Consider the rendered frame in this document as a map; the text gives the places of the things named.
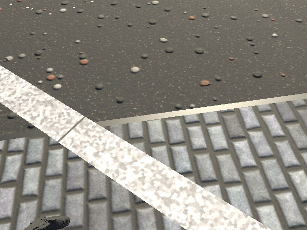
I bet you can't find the robot left hand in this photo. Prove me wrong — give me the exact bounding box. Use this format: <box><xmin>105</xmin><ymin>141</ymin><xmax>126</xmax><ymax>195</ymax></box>
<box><xmin>24</xmin><ymin>216</ymin><xmax>70</xmax><ymax>230</ymax></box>

